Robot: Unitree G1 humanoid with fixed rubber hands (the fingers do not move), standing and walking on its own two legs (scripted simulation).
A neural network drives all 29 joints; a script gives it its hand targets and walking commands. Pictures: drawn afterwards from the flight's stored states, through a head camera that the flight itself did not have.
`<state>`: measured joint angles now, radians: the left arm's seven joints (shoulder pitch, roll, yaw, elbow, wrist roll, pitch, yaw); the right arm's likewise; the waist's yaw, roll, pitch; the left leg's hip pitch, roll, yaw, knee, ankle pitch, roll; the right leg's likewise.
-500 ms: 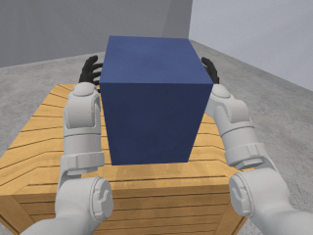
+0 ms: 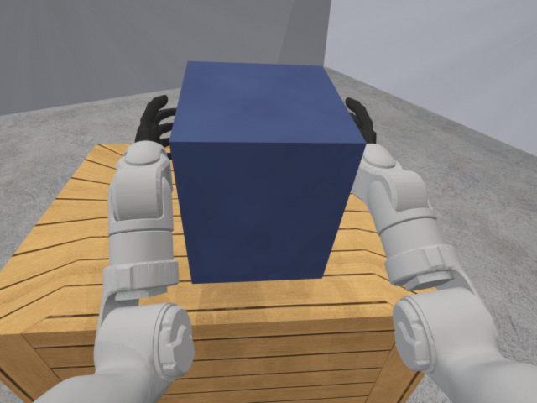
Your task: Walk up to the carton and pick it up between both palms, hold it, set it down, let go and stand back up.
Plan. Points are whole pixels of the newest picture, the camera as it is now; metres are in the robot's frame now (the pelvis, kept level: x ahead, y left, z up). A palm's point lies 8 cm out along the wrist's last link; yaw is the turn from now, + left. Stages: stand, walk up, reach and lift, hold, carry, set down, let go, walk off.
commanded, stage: hold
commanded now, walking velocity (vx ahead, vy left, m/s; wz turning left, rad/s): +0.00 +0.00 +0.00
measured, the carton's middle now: (257, 174) +0.37 +0.00 +0.21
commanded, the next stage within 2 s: none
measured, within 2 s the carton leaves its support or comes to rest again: neither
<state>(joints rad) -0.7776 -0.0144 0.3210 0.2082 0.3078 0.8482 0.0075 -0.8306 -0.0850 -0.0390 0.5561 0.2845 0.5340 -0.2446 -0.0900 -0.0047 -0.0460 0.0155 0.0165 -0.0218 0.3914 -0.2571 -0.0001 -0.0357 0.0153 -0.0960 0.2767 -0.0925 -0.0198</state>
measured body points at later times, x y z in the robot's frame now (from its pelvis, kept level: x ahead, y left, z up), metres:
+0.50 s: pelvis +0.00 +0.00 +0.00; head -0.07 +0.01 +0.44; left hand +0.38 +0.15 +0.26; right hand +0.38 -0.15 +0.25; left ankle -0.02 +0.12 -0.75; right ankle +0.05 -0.11 -0.75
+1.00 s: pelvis -0.01 +0.00 +0.00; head -0.08 +0.01 +0.44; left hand +0.38 +0.15 +0.26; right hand +0.38 -0.15 +0.25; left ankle -0.02 +0.12 -0.75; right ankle +0.05 -0.11 -0.75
